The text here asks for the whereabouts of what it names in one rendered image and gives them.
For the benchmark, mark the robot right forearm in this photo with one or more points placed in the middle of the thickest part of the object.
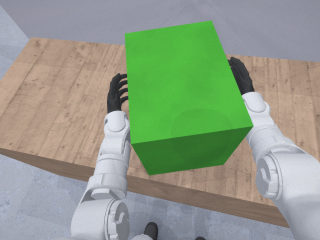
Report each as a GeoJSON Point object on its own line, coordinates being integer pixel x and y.
{"type": "Point", "coordinates": [265, 137]}

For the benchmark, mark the pedestal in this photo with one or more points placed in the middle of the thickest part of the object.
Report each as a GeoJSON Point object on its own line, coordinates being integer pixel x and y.
{"type": "Point", "coordinates": [53, 102]}

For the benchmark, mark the right robot hand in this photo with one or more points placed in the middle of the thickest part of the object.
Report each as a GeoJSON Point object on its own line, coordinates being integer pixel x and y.
{"type": "Point", "coordinates": [241, 75]}

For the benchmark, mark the robot left forearm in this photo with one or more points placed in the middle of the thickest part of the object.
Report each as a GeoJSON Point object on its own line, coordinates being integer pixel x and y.
{"type": "Point", "coordinates": [110, 174]}

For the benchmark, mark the left robot foot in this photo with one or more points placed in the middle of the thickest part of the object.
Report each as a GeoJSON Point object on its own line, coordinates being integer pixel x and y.
{"type": "Point", "coordinates": [151, 230]}

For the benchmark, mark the left robot hand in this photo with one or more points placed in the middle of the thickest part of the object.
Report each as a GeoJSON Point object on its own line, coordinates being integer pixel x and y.
{"type": "Point", "coordinates": [114, 102]}

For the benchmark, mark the robot right upper arm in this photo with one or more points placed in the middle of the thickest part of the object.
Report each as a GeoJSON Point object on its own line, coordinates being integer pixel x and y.
{"type": "Point", "coordinates": [292, 182]}

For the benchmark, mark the robot left upper arm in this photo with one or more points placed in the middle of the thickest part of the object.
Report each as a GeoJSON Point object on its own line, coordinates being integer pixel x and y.
{"type": "Point", "coordinates": [103, 219]}

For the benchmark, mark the carton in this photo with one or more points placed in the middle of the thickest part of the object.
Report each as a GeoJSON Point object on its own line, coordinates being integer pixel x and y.
{"type": "Point", "coordinates": [185, 108]}

